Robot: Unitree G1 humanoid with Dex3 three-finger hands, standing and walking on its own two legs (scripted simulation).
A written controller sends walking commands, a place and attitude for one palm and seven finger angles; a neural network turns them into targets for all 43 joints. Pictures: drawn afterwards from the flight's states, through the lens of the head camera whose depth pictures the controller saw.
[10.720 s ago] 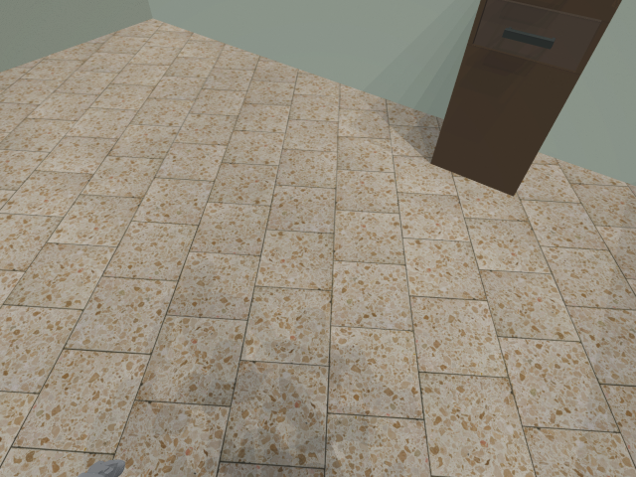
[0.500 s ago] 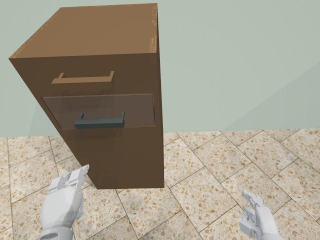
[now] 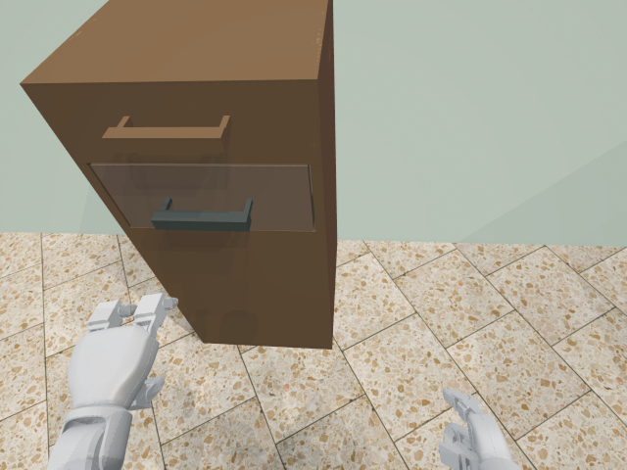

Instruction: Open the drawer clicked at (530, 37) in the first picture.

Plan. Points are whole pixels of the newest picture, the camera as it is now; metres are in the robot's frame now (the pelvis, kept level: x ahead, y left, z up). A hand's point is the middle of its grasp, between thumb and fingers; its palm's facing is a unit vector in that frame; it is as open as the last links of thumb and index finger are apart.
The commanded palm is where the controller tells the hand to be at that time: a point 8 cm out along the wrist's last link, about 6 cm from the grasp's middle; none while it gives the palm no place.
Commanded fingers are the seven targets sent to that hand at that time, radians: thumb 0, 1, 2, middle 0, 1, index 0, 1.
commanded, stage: raise the hand with hooked fingers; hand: left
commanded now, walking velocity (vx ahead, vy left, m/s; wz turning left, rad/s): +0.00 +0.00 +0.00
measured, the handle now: (205, 211) +0.53 +0.27 -0.03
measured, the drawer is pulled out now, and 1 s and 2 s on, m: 0.00 0.00 0.00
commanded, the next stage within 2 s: move the hooked fingers above the handle in 1.12 s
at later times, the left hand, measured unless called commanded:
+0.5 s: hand (124, 302) +0.28 +0.26 +0.08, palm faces +0.09 -0.08 -0.99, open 13.4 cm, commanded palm +0.26 +0.27 +0.14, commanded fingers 0.00 -0.50 0.30 -0.30 -1.20 -0.30 -1.20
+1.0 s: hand (123, 276) +0.30 +0.26 +0.10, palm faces +0.03 -0.09 -1.00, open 13.9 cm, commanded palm +0.28 +0.27 +0.16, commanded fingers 0.00 -0.50 0.30 -0.30 -1.20 -0.30 -1.20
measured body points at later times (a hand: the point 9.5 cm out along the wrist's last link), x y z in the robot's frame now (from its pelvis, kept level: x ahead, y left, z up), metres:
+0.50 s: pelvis +0.00 +0.03 +0.02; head +0.02 +0.00 +0.47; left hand +0.27 +0.27 +0.13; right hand +0.22 -0.18 -0.07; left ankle +0.00 +0.14 -0.70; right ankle +0.01 -0.09 -0.70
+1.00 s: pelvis +0.00 +0.03 +0.03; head +0.02 +0.00 +0.48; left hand +0.29 +0.27 +0.16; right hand +0.18 -0.20 -0.09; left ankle +0.00 +0.14 -0.70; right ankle +0.01 -0.09 -0.70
